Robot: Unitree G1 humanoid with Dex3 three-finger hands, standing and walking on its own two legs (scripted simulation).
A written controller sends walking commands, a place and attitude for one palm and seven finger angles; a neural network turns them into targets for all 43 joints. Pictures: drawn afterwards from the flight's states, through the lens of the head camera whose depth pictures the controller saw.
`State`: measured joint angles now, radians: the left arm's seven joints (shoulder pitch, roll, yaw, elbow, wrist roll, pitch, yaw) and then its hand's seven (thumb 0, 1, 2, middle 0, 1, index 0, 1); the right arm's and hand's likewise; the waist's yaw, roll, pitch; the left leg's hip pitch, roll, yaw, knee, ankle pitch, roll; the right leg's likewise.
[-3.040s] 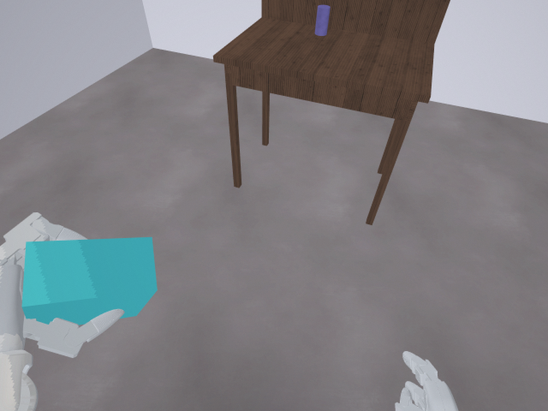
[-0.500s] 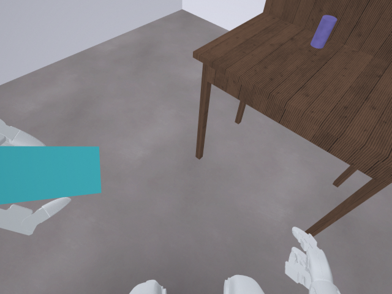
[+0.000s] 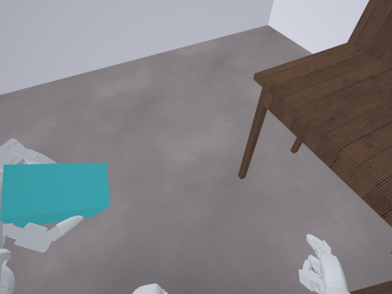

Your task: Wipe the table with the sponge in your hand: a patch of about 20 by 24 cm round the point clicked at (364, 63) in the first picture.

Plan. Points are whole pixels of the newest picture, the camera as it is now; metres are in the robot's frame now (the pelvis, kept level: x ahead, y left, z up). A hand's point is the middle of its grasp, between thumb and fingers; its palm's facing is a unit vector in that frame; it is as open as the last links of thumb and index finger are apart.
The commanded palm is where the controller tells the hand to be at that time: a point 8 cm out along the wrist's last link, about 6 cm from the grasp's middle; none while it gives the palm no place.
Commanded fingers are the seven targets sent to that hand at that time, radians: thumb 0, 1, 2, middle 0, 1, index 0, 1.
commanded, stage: walk to a spot facing it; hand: left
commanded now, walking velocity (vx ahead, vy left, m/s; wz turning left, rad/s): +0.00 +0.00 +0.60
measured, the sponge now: (71, 195) +0.23 +0.20 +0.16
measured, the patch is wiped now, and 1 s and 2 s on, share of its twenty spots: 0.00 0.00 0.00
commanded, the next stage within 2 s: turn to face it in 1.66 s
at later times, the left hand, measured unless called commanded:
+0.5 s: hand out of the picture +0.07 +0.25 +0.17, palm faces +0.64 -0.64 -0.43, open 10.2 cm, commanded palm +0.02 +0.27 +0.18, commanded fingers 0.00 0.10 1.30 -1.20 -1.60 -1.20 -1.60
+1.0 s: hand out of the picture -0.03 +0.29 +0.19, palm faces +0.81 -0.45 -0.37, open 10.2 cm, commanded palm -0.10 +0.30 +0.18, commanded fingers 0.00 0.10 1.30 -1.20 -1.60 -1.20 -1.60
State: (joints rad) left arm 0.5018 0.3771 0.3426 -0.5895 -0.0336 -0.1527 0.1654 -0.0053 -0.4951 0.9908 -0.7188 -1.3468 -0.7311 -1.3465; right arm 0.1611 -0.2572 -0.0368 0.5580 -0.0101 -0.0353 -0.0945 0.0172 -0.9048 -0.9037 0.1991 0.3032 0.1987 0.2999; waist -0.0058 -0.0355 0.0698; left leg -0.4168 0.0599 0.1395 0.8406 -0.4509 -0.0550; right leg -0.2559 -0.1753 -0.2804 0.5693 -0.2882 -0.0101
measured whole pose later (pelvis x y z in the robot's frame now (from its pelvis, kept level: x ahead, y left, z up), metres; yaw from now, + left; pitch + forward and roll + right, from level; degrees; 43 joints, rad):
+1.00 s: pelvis -0.08 -0.02 +0.00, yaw +33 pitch -1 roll -1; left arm 0.45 0.37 0.36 -0.56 -0.02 -0.20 0.16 -0.01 -0.50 0.99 -0.71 -1.35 -0.73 -1.35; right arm 0.22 -0.12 0.02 0.62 0.01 -0.11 -0.04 0.02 -0.90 -0.90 0.20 0.30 0.20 0.30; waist 0.02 -0.02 0.02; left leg -0.23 0.06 0.05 0.53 -0.28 0.00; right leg -0.54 -0.11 -0.12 1.09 -0.39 0.06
